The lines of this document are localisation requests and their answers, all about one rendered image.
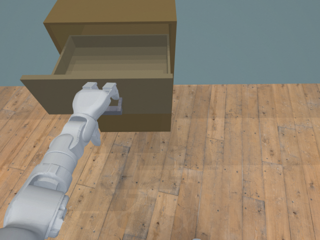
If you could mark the drawer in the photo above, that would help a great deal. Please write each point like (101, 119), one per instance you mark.
(139, 64)

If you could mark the left robot upper arm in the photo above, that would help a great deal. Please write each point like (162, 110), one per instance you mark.
(38, 214)

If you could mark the robot left hand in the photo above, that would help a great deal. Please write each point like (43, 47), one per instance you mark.
(93, 102)

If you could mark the cabinet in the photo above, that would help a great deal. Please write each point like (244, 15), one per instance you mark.
(118, 17)

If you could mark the robot left forearm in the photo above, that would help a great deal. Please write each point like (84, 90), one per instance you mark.
(58, 164)

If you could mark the handle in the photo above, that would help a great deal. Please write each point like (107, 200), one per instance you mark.
(115, 110)

